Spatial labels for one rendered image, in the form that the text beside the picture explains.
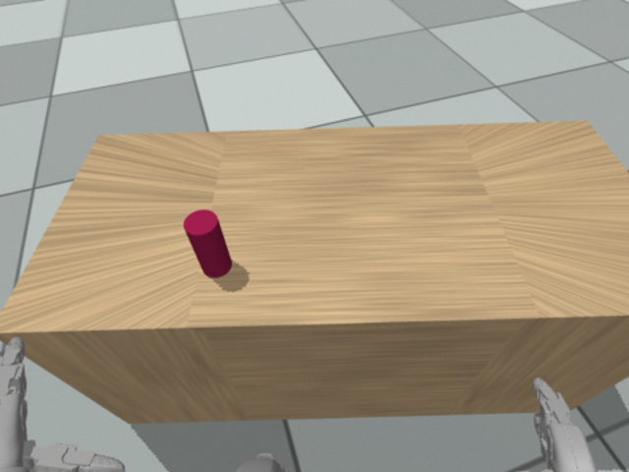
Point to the left robot hand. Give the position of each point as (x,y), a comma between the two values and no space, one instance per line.
(15,449)

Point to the can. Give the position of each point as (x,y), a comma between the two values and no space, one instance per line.
(205,234)

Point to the right robot hand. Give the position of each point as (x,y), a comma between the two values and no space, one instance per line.
(563,445)

